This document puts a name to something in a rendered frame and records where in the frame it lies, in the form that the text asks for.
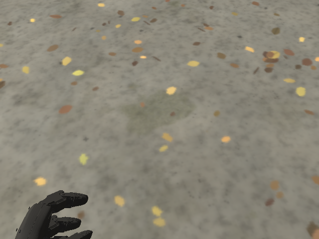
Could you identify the left robot hand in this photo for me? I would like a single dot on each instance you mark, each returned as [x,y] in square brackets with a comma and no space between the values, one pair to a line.
[39,223]

